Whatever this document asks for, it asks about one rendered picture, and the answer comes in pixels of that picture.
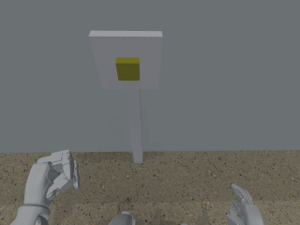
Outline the left robot thigh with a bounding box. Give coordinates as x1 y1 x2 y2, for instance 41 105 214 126
108 214 136 225

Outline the panel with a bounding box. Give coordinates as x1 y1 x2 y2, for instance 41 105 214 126
89 30 163 163

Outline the robot right hand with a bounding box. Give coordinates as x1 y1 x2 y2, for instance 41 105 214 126
227 184 264 225

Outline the button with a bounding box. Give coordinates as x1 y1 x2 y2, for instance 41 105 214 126
115 57 140 81

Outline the robot left forearm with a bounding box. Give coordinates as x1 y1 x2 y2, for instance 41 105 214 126
10 203 51 225

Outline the robot left hand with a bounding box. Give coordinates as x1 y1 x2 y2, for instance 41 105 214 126
23 150 80 207

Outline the robot left shin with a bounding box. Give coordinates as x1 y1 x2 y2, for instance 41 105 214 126
121 211 130 215

